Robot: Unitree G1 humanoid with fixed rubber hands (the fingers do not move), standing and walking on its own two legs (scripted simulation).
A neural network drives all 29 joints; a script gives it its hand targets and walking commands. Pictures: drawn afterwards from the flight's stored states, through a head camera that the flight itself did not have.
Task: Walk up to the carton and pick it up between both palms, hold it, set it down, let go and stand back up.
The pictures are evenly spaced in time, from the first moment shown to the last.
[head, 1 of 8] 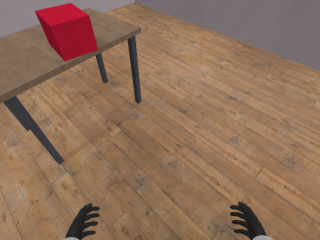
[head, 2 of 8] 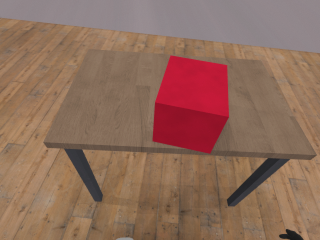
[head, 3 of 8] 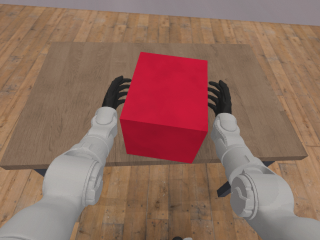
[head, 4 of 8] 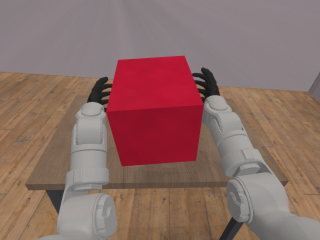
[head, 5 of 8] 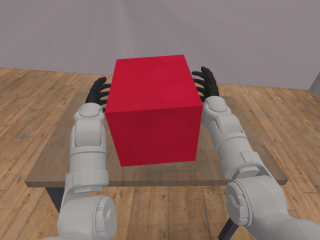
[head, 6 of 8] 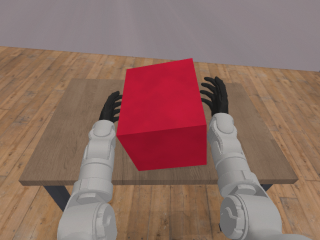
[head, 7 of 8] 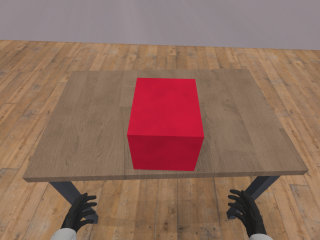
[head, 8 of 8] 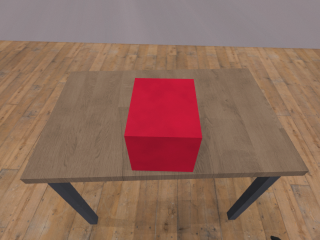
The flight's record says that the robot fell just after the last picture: no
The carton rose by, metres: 0.19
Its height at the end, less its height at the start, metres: +0.00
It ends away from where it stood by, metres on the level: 0.02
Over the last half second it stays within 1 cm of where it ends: yes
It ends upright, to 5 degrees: yes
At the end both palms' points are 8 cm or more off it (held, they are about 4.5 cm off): yes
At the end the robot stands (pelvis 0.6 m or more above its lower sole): yes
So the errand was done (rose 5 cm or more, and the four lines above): yes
